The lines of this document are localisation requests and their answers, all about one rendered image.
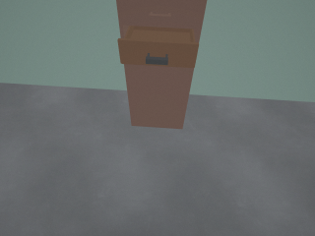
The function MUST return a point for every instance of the cabinet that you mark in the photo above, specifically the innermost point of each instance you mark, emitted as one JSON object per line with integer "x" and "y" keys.
{"x": 158, "y": 95}

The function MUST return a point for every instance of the drawer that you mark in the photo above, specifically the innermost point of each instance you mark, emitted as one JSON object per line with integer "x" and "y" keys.
{"x": 179, "y": 45}

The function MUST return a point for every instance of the handle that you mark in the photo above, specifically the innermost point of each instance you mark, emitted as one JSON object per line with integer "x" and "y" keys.
{"x": 159, "y": 18}
{"x": 157, "y": 60}

